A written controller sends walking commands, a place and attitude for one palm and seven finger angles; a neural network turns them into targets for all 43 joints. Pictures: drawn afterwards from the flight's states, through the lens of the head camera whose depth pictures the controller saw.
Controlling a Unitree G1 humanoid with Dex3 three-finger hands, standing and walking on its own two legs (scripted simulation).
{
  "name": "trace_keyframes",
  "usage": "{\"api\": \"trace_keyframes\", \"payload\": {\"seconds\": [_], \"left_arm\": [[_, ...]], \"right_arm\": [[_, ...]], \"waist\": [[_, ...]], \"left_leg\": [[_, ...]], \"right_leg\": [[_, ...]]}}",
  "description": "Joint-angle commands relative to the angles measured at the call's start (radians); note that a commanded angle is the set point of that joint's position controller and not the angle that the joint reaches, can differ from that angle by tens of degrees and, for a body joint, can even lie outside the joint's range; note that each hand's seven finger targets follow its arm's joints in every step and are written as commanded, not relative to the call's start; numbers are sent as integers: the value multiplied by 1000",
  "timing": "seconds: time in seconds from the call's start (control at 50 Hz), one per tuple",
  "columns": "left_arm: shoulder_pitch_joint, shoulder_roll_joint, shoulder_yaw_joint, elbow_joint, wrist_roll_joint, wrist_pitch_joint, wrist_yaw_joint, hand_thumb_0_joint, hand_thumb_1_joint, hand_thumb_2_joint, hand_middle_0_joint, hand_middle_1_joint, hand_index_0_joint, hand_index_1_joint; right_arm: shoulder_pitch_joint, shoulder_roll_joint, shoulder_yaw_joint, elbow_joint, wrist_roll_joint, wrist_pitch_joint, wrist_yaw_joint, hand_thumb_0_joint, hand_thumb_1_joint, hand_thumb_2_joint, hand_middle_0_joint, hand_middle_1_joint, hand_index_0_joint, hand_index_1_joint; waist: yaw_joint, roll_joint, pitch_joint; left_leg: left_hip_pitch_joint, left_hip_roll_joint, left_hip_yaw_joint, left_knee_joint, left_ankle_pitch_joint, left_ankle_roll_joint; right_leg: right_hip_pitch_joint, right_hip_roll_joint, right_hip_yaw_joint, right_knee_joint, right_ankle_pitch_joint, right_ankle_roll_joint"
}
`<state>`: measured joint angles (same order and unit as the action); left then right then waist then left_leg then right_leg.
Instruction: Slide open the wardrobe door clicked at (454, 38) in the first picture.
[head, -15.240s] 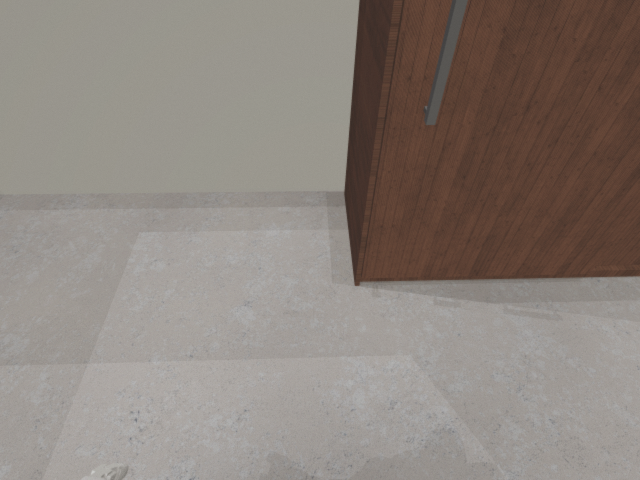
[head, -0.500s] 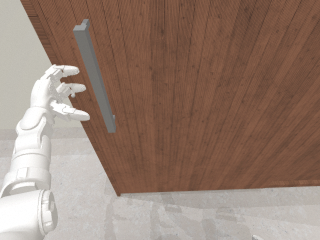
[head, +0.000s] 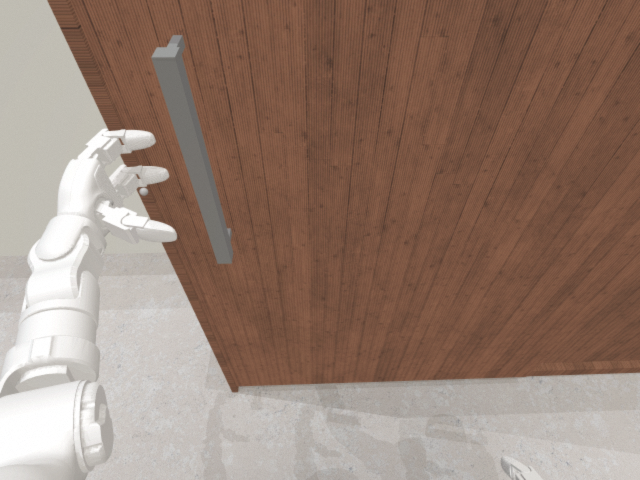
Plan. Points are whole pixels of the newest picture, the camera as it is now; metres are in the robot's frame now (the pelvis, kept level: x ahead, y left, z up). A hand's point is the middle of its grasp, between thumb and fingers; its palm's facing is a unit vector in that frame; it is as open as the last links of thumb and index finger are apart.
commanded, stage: move the hooked fingers beside the handle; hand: left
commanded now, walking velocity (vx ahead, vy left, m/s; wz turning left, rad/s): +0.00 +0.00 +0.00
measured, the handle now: (205, 170) +0.47 +0.16 +0.15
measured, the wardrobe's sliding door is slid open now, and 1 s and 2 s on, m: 0.00 0.00 0.00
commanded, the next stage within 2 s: feel for the door with the fingertips in 0.12 s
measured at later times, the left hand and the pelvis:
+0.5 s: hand (169, 191) +0.42 +0.20 +0.15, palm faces +0.06 -1.00 +0.01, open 14.0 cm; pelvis +0.00 +0.00 +0.00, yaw +0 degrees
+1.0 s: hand (182, 190) +0.42 +0.18 +0.15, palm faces +0.05 -1.00 +0.00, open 13.8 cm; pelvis -0.01 -0.01 +0.00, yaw +0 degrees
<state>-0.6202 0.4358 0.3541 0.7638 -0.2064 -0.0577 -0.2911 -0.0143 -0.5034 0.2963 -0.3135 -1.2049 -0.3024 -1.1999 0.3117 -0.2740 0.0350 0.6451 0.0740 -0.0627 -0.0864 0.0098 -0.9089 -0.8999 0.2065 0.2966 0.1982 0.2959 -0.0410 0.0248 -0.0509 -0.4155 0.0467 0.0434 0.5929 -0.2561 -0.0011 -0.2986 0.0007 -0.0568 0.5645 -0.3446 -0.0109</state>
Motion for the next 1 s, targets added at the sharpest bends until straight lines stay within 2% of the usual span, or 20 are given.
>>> {"api": "trace_keyframes", "payload": {"seconds": [0.0, 0.02, 0.04, 0.06, 0.12, 0.22, 0.24, 0.28, 0.34, 0.38, 0.44, 0.48, 0.52, 0.6, 0.64, 0.76, 0.82, 0.84, 0.94, 0.98], "left_arm": [[-429, 254, 36, -217, -20, -57, 12, 0, -500, 300, -300, -1200, -300, -1200], [-431, 236, 24, -200, -25, -53, 9, 0, -500, 300, -300, -1200, -300, -1200], [-439, 257, 33, -179, -25, -55, 10, 0, -500, 300, -300, -1200, -300, -1200], [-470, 282, 48, -190, -23, -60, 11, 0, -500, 300, -300, -1200, -300, -1200], [-467, 236, 14, -233, -14, -66, 11, 0, -500, 300, -300, -1200, -300, -1200], [-458, 173, -26, -278, -26, -60, 26, 0, -500, 300, -300, -1200, -300, -1200], [-440, 172, -21, -277, -31, -58, 32, 0, -500, 300, -300, -1200, -300, -1200], [-443, 142, -39, -303, -30, -47, 45, 0, -500, 300, -300, -1200, -300, -1200], [-424, 174, -10, -287, -13, -31, 78, 0, -500, 300, -300, -1200, -300, -1200], [-443, 124, -45, -313, -4, -27, 97, 0, -500, 300, -300, -1200, -300, -1200], [-458, 105, -62, -318, 2, -33, 117, 0, -500, 300, -300, -1200, -300, -1200], [-471, 86, -80, -332, 5, -33, 118, 0, -500, 300, -300, -1200, -300, -1200], [-481, 55, -106, -320, 5, -30, 117, 0, -500, 300, -300, -1200, -300, -1200], [-514, 120, -43, -293, 7, -36, 145, 0, -500, 300, -300, -1200, -300, -1200], [-522, 122, -51, -269, 20, -45, 154, 0, -500, 300, -300, -1200, -300, -1200], [-628, 117, -79, -207, 22, -73, 131, 0, -500, 300, -300, -1200, -300, -1200], [-598, 126, -61, -175, 14, -86, 119, 0, -500, 300, -300, -1200, -300, -1200], [-572, 140, -49, -168, 12, -93, 117, 0, -500, 300, -300, -1200, -300, -1200], [-505, 133, -47, -209, -3, -104, 99, 0, -500, 300, -300, -1200, -300, -1200], [-483, 130, -44, -244, -5, -104, 101, 0, -500, 300, -300, -1200, -300, -1200]], "right_arm": [[-3, -144, -57, -114, 0, -41, -8, 0, -900, -900, 200, 300, 200, 300], [-6, -143, -55, -115, 1, -41, -9, 0, -900, -900, 200, 300, 200, 300], [3, -149, -56, -108, 0, -38, -11, 0, -900, -900, 200, 300, 200, 300], [-1, -150, -55, -108, 0, -38, -12, 0, -900, -900, 200, 300, 200, 300], [-2, -141, -57, -112, -1, -41, -9, 0, -900, -900, 200, 300, 200, 300], [-11, -138, -58, -114, 0, -46, -4, 0, -900, -900, 200, 300, 200, 300], [-5, -141, -58, -114, -2, -46, -3, 0, -900, -900, 200, 300, 200, 300], [-17, -136, -58, -114, -1, -48, -1, 0, -900, -900, 200, 300, 200, 300], [-16, -139, -57, -107, -4, -40, 1, 0, -900, -900, 200, 300, 200, 300], [-30, -128, -54, -115, -4, -40, 5, 0, -900, -900, 200, 300, 200, 300], [-25, -129, -58, -110, -7, -40, 5, 0, -900, -900, 200, 300, 200, 300], [-35, -124, -57, -109, -5, -41, 6, 0, -900, -900, 200, 300, 200, 300], [-35, -121, -56, -103, -3, -41, 5, 0, -900, -900, 200, 300, 200, 300], [-36, -124, -53, -93, -9, -39, 3, 0, -900, -900, 200, 300, 200, 300], [-27, -125, -52, -89, -12, -36, 3, 0, -900, -900, 200, 300, 200, 300], [-22, -124, -51, -75, -8, -36, -2, 0, -900, -900, 200, 300, 200, 300], [-16, -124, -53, -75, -8, -40, 0, 0, -900, -900, 200, 300, 200, 300], [-6, -129, -54, -76, -12, -40, 1, 0, -900, -900, 200, 300, 200, 300], [-21, -125, -55, -93, -6, -41, 5, 0, -900, -900, 200, 300, 200, 300], [-33, -123, -56, -101, -4, -44, 8, 0, -900, -900, 200, 300, 200, 300]], "waist": [[-6, 26, -279], [-12, 23, -258], [-19, -19, -244], [-17, -2, -251], [-11, 71, -294], [-14, 52, -299], [-10, 7, -305], [-11, 20, -298], [0, 13, -266], [-4, 36, -265], [-14, -15, -279], [-12, 32, -289], [-16, 22, -276], [-7, 12, -276], [-15, -17, -269], [-41, 2, -261], [-25, 6, -281], [-23, -28, -297], [-6, -19, -295], [6, 20, -295]], "left_leg": [[258, -36, -48, -37, 215, 46], [251, -36, -44, -37, 203, 47], [234, -35, -43, -35, 187, 51], [230, -36, -44, -37, 179, 51], [281, -36, -49, -31, 223, 44], [306, -33, -58, -35, 233, 42], [295, -33, -60, -32, 243, 46], [302, -34, -58, -38, 237, 44], [268, -34, -57, -42, 225, 43], [279, -36, -56, -47, 211, 41], [281, -34, -52, -42, 211, 48], [291, -37, -48, -43, 212, 45], [299, -35, -55, -44, 209, 41], [274, -39, -55, -48, 183, 42], [262, -39, -51, -43, 186, 47], [255, -43, -46, -36, 157, 50], [248, -46, -45, -32, 157, 48], [246, -46, -46, -29, 167, 53], [237, -45, -39, -35, 179, 53], [243, -48, -36, -39, 170, 49]], "right_leg": [[-40, 26, 18, -72, 328, -2], [-51, 26, 21, -77, 323, -1], [-49, 26, 20, -80, 310, 2], [-53, 24, 25, -80, 304, 3], [-57, 25, 20, -69, 324, -5], [-61, 30, 12, -71, 321, -6], [-40, 32, 8, -70, 334, -6], [-51, 31, 9, -71, 332, -4], [-40, 29, 7, -72, 318, -6], [-56, 28, 9, -73, 301, -5], [-43, 29, 11, -77, 307, -1], [-44, 27, 16, -76, 317, -3], [-59, 29, 10, -75, 307, -6], [-44, 26, 17, -81, 289, -4], [-38, 25, 18, -81, 299, 0], [-65, 22, 30, -86, 290, 4], [-51, 22, 31, -81, 296, 1], [-35, 23, 28, -78, 305, 3], [-9, 24, 26, -75, 329, 2], [-12, 24, 30, -75, 324, 1]]}}
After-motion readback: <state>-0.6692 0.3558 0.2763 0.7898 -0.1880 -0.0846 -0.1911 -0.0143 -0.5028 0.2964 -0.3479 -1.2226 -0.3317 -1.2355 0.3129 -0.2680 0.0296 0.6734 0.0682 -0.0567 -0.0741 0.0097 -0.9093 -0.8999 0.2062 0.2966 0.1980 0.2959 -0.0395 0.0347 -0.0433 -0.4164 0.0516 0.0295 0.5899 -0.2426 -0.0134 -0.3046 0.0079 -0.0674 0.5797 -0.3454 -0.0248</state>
